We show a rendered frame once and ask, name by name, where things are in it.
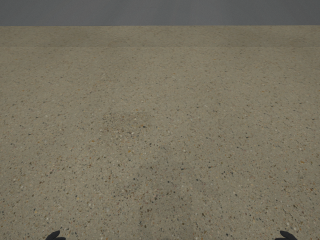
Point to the robot left hand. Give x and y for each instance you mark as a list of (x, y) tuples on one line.
[(53, 236)]

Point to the robot right hand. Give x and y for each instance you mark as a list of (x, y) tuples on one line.
[(287, 236)]

